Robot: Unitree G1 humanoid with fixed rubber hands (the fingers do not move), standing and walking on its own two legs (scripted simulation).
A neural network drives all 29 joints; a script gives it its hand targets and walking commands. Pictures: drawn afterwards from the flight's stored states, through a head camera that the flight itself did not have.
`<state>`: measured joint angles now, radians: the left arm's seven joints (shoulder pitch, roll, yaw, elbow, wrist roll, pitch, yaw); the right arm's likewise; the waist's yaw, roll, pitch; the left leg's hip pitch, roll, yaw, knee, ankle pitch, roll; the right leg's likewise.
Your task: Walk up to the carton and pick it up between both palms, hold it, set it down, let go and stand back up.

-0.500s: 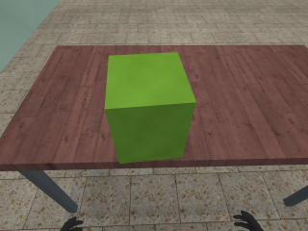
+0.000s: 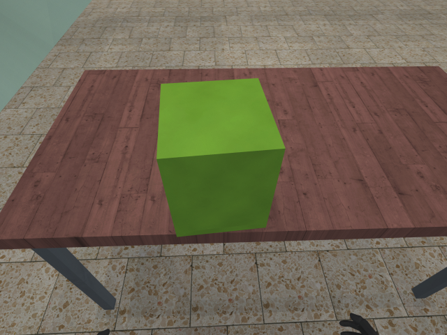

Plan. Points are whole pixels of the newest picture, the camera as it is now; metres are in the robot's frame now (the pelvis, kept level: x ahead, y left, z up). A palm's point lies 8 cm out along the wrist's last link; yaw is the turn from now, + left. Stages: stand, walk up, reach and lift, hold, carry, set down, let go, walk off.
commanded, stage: stand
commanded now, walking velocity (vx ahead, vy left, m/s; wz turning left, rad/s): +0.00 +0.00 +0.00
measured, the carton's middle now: (216, 159) +0.46 +0.02 +0.05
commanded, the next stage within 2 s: walk up in 0.98 s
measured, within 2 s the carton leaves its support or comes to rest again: neither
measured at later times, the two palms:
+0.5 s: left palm out of the picture +0.08 +0.26 -0.11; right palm out of the picture +0.10 -0.26 -0.11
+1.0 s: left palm out of the picture +0.07 +0.27 -0.11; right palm out of the picture +0.07 -0.26 -0.11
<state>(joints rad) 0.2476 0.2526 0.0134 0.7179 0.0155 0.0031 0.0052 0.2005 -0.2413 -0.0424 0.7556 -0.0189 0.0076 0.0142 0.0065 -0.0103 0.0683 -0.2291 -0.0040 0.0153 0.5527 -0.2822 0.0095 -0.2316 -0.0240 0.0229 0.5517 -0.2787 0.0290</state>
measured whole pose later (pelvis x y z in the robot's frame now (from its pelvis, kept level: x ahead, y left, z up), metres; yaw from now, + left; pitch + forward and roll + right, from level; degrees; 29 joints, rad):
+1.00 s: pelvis +0.00 +0.00 +0.01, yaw +0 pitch -3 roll +0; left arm 0.23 0.28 0.00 0.92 0.01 -0.01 0.02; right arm 0.20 -0.25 -0.03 0.98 -0.01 0.00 0.00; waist 0.01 -0.01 0.06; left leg -0.14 -0.01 0.02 0.42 -0.22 0.01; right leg -0.15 -0.03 0.03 0.42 -0.22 0.04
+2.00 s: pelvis +0.03 +0.10 +0.00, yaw -1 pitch -3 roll +0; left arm 0.18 0.40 0.03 0.81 -0.01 0.00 -0.01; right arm 0.20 -0.39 0.00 0.80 0.01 -0.02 0.00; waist 0.00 -0.03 0.05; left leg -0.17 -0.01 -0.01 0.50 -0.29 0.01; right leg -0.17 -0.03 -0.02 0.48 -0.26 0.03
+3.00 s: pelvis +0.03 +0.07 +0.01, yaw +3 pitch -3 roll +0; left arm 0.17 0.36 0.06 0.94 0.01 0.02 -0.02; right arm 0.21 -0.40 -0.02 0.93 -0.01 -0.01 -0.04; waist 0.00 0.00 0.07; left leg -0.16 0.02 -0.08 0.46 -0.24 -0.04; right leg -0.15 -0.02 -0.09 0.45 -0.25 -0.01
